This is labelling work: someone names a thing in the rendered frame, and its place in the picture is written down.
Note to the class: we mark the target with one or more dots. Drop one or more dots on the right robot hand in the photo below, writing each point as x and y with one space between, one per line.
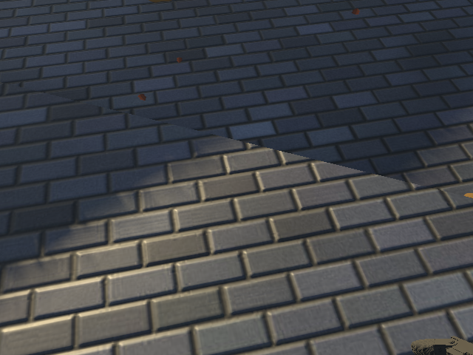
453 346

